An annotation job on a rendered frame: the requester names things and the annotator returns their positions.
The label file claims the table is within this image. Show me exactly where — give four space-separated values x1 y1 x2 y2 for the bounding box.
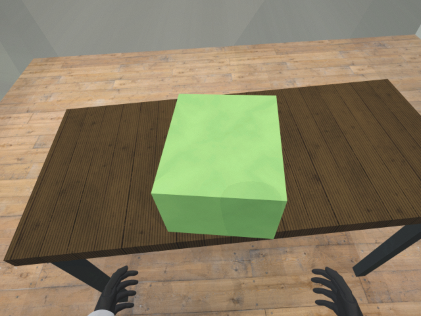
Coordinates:
3 79 421 303

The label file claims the robot right hand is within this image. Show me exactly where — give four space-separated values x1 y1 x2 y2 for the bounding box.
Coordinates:
311 267 363 316

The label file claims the carton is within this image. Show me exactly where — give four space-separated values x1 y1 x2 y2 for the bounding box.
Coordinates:
151 94 287 239

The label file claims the robot left hand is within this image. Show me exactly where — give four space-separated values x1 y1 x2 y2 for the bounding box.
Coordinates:
94 265 138 316

